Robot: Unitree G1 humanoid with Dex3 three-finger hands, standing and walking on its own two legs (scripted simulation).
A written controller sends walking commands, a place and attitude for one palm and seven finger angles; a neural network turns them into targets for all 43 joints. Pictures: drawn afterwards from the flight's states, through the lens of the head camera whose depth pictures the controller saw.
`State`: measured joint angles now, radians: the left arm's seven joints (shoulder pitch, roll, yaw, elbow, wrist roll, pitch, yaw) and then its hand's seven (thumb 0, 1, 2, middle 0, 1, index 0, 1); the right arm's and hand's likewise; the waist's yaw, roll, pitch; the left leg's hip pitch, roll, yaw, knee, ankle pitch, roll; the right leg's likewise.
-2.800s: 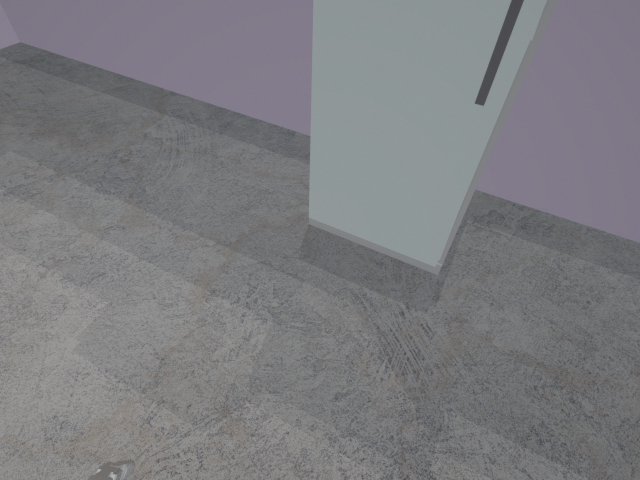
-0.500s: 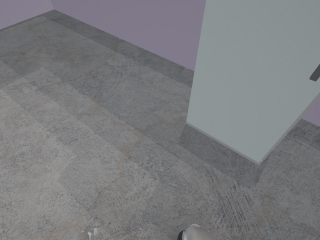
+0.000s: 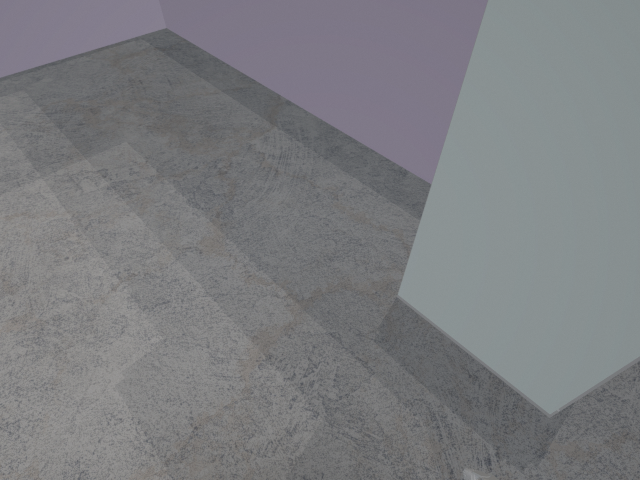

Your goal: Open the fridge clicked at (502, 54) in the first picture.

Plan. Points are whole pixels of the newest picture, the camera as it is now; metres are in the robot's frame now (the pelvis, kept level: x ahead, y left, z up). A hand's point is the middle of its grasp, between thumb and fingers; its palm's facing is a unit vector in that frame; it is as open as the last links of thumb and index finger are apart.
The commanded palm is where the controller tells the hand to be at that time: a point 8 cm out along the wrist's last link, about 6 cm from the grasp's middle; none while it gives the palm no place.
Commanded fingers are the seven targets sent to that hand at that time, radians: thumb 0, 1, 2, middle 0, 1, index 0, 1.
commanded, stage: turn to face it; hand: right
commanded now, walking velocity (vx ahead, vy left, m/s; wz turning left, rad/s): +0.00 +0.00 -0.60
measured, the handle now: out of the picture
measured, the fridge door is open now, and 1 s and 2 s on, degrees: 0 0 0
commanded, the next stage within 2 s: take the last steps up to it in 1.00 s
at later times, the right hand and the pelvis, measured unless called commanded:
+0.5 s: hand out of the picture +0.00 -0.26 -0.20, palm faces +0.33 +0.91 -0.26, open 7.3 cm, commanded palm none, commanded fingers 0.00 -0.90 -0.90 0.20 0.30 0.20 0.30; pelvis +0.03 -0.04 -0.02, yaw -17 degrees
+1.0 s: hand out of the picture +0.04 -0.22 -0.14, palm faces +0.49 +0.82 -0.30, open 7.4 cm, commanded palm none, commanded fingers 0.00 -0.90 -0.90 0.20 0.30 0.20 0.30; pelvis +0.05 +0.00 +0.00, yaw -31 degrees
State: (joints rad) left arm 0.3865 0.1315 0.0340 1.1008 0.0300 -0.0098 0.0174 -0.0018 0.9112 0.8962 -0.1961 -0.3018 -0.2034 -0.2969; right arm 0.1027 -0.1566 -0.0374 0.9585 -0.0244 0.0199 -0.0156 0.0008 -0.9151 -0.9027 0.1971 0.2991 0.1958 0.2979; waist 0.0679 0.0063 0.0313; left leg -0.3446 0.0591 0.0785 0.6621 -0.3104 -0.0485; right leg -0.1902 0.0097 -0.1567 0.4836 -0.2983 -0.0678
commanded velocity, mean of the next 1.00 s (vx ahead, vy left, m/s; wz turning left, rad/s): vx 0.00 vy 0.00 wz -0.49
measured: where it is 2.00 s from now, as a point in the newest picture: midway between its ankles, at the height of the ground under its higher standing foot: outside the picture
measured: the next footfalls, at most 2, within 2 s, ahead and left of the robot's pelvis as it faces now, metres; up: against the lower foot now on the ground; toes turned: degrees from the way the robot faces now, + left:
left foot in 0.04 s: +0.06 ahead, +0.12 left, +0.00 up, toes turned +5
right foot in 0.42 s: +0.06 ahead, -0.15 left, +0.00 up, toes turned -23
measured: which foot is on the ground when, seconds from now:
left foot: up 0.00-0.02, down 0.04-0.42, up 0.44-0.90, down 0.92-1.00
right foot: down 0.00-0.04, up 0.06-0.40, down 0.42-0.92, up 0.94-1.00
